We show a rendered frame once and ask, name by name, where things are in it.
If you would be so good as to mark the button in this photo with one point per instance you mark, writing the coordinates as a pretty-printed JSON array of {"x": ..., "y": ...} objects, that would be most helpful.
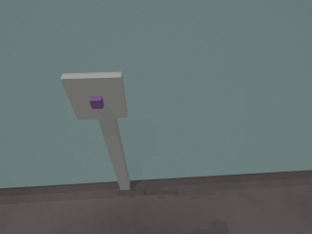
[{"x": 96, "y": 102}]

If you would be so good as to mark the panel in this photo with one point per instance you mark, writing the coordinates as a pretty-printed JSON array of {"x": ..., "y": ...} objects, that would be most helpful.
[{"x": 80, "y": 87}]

